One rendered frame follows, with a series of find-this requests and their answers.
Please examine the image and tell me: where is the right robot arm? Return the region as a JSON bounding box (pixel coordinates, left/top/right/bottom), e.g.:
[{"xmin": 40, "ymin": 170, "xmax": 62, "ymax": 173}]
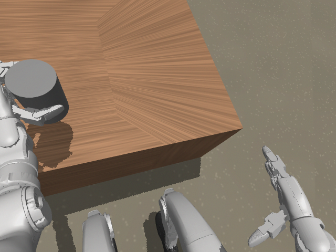
[{"xmin": 290, "ymin": 216, "xmax": 336, "ymax": 252}]

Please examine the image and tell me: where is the right robot foot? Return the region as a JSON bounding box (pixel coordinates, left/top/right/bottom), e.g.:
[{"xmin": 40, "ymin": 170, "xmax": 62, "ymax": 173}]
[{"xmin": 155, "ymin": 211, "xmax": 179, "ymax": 252}]

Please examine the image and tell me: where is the left robot hand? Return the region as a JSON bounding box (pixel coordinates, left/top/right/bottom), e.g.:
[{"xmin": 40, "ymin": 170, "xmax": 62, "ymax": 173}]
[{"xmin": 0, "ymin": 61, "xmax": 64, "ymax": 127}]

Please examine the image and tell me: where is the left robot arm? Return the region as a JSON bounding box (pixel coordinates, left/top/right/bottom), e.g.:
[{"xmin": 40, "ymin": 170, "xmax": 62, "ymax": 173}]
[{"xmin": 0, "ymin": 118, "xmax": 52, "ymax": 252}]

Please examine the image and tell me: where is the can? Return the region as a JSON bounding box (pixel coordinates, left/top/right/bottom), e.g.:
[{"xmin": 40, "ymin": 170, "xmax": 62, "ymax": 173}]
[{"xmin": 5, "ymin": 59, "xmax": 69, "ymax": 124}]

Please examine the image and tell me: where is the right robot hand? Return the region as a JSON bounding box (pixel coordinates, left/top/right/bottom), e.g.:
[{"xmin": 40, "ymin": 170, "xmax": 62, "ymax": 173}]
[{"xmin": 248, "ymin": 145, "xmax": 314, "ymax": 248}]

